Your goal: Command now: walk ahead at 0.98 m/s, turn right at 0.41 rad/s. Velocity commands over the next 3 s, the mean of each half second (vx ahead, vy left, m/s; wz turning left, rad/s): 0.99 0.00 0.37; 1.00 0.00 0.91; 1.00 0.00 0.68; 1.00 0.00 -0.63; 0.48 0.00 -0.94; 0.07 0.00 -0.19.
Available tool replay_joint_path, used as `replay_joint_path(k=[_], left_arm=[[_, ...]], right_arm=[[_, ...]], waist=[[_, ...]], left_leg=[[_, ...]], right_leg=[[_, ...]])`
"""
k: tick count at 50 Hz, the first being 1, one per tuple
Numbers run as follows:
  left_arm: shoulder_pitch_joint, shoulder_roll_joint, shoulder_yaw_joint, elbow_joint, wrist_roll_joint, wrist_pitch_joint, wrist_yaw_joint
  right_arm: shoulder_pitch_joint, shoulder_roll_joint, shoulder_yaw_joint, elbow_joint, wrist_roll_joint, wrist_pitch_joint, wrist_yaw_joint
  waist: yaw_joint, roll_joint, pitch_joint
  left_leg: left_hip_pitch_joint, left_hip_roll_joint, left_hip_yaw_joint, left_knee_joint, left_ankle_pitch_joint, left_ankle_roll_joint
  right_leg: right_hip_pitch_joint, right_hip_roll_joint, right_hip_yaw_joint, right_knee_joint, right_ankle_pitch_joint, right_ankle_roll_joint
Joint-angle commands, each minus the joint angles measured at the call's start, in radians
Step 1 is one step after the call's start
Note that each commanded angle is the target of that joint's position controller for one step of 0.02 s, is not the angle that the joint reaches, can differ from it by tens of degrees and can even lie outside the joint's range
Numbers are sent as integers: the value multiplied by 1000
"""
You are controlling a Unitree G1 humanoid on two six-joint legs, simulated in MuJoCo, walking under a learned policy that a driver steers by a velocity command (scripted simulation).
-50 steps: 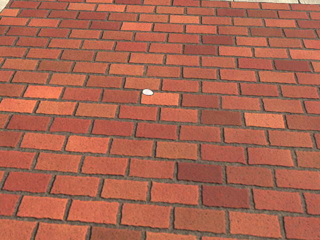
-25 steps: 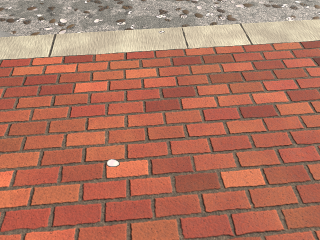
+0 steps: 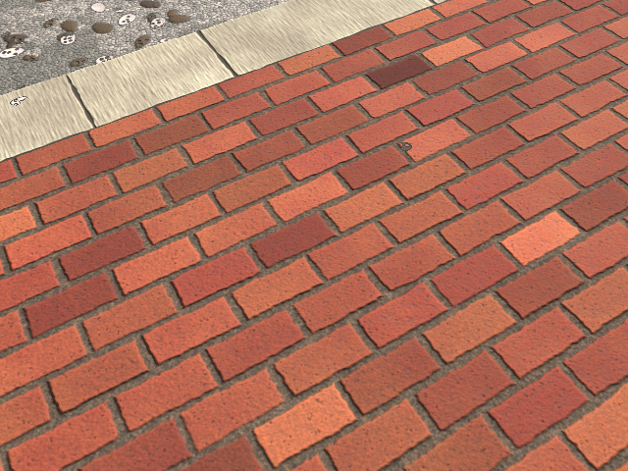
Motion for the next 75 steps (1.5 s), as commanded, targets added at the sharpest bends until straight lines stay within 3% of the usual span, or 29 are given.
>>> replay_joint_path(k=[1,4,10,13,15,16,17,18,19,21,25,33,35,37,38,39,40,42,46,54,58,60,61,62,63,65,68,72,75], left_arm=[[32,91,10,-58,-9,-50,13],[101,97,6,-29,-16,-83,-8],[122,101,-14,-1,-16,-123,7],[70,165,-2,-10,6,-110,40],[-9,200,12,-33,36,-68,61],[-106,218,19,-53,36,-51,65],[-168,91,-16,-73,41,-67,41],[-46,-52,-57,-166,-6,-85,14],[-63,6,-75,-192,11,-114,12],[-131,82,-69,-188,30,-129,4],[-191,40,-102,-241,55,-49,1],[-452,26,-117,-351,2,-64,-6],[-360,78,-94,-327,3,-73,7],[-13,175,-46,-244,0,-84,34],[236,248,-14,-206,27,-85,57],[154,331,4,-211,56,-79,48],[47,248,10,-228,46,-64,39],[-14,95,-27,-205,36,-58,32],[95,22,-45,-76,0,-85,18],[112,108,-30,-17,3,-114,14],[137,229,0,-28,6,-69,50],[51,230,6,-70,14,-42,41],[27,108,-19,-109,26,-45,21],[79,106,-29,-232,-1,-65,23],[-10,134,-37,-242,3,-91,21],[-24,113,-48,-216,13,-91,24],[24,70,-61,-193,47,-30,9],[-187,14,-88,-258,7,-30,-21],[-263,13,-85,-255,-21,-35,-38]], right_arm=[[84,-80,-3,-33,-9,32,14],[-69,-79,1,-76,15,54,23],[-179,-58,15,-102,46,28,49],[-20,-119,-4,-45,41,39,38],[310,-195,-41,47,46,53,22],[527,-228,-66,103,45,60,12],[553,-235,-76,135,46,74,1],[364,-276,-81,88,18,79,1],[270,-233,-79,38,23,77,4],[221,-150,-64,38,26,66,-1],[195,-166,-55,31,35,15,-10],[300,-208,-93,19,48,17,-5],[266,-235,-102,3,44,17,-16],[168,-284,-111,-25,35,7,-9],[133,-170,-80,-62,32,-7,-10],[259,-34,-37,-136,93,-7,-7],[215,-119,-34,-105,64,18,-20],[58,-161,-47,-106,26,38,0],[-42,-70,-21,-172,5,86,45],[-290,-74,19,-288,8,94,84],[-73,-147,-10,-213,13,84,65],[304,-233,-68,-84,20,76,24],[233,-309,-99,-80,50,90,-3],[183,-399,-110,-138,8,105,-2],[218,-339,-107,-146,12,107,-16],[154,-230,-78,-98,17,75,-32],[113,-151,-39,-84,25,23,-37],[145,-162,-44,-54,36,-20,-9],[218,-180,-44,-16,48,-43,1]], waist=[[-34,-23,-60],[10,-40,73],[29,-45,93],[-66,-128,-41],[-236,-158,-174],[-369,-129,-198],[-328,75,-115],[-90,388,-183],[-100,181,-226],[-28,-145,-58],[41,-108,74],[-129,43,11],[-80,53,-60],[123,41,-255],[210,-77,-411],[63,-478,-552],[60,-319,-429],[73,-57,-165],[24,-110,-46],[-3,-48,120],[-144,-134,-67],[-295,-77,-213],[-190,172,-144],[-107,188,-342],[-149,1,-313],[-31,-137,-50],[60,-124,10],[-4,-46,85],[-56,-36,86]], left_leg=[[-218,42,10,-86,38,10],[-311,39,73,-264,184,27],[-157,-104,163,-685,542,128],[-5,-229,225,-696,462,156],[263,-295,223,-652,294,192],[431,-246,138,-730,220,250],[549,-188,26,-656,125,284],[770,15,-601,-822,-13,505],[729,93,-851,-1082,-239,507],[384,52,-708,-1162,-279,398],[-20,-112,-405,-1205,-36,360],[260,-149,-350,-1089,502,237],[331,-140,-369,-950,691,195],[239,-178,-341,-550,724,154],[80,-220,-264,-216,367,162],[-230,-316,-146,62,-209,122],[-374,-204,-102,137,-108,139],[-365,-128,-61,35,18,122],[-383,-57,-42,-8,47,116],[-260,-112,184,-470,311,161],[100,-262,243,-560,185,232],[590,-262,98,-674,117,303],[690,-109,-162,-700,169,339],[930,90,-679,-877,107,539],[859,123,-763,-1030,-25,510],[484,65,-595,-1087,62,425],[174,-33,-394,-1126,162,381],[93,-132,-136,-1228,332,292],[237,-85,-60,-1331,486,227]], right_leg=[[187,-257,354,-399,72,-113],[169,-216,194,-498,323,-61],[306,-222,-50,-611,809,70],[502,-265,-105,-414,1394,132],[491,-292,-106,22,1611,143],[364,-262,-114,429,1479,136],[27,-95,-86,884,483,115],[-487,37,64,1201,-220,176],[-533,-30,198,1125,-115,137],[-412,-142,194,883,24,120],[-251,-234,124,556,33,194],[-124,-147,60,-73,406,193],[24,-107,75,-142,318,177],[406,-151,113,-102,161,142],[658,-369,315,-83,-204,118],[849,-652,935,-316,-432,5],[736,-609,964,-362,-633,-17],[465,-492,566,-342,-250,27],[329,-388,205,-383,169,100],[257,-319,-203,-487,737,162],[381,-375,-213,-83,1449,175],[107,-351,-181,514,1041,148],[-214,-142,-173,912,-80,168],[-510,-94,39,1124,-199,192],[-565,-155,138,1048,-101,182],[-467,-242,127,827,-46,178],[-293,-296,124,624,-109,208],[-228,-308,43,216,286,160],[-159,-251,-13,34,530,85]])
Next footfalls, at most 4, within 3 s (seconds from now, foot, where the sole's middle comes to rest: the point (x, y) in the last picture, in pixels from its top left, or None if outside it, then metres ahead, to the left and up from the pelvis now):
0.32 left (305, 437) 0.53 0.07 -0.76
0.76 right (335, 261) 0.99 0.00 -0.76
1.22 left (188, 206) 1.18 0.40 -0.76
1.64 right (106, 120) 1.55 0.71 -0.76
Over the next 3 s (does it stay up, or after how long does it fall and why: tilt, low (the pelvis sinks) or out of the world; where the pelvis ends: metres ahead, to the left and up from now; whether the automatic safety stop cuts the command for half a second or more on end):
stays up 2.02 1.22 -0.12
